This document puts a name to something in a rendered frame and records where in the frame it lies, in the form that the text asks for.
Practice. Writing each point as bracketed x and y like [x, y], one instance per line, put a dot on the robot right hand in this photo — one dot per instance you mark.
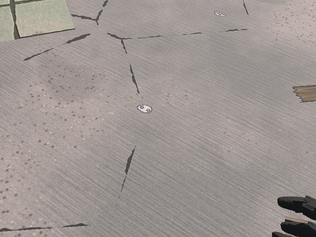
[305, 205]

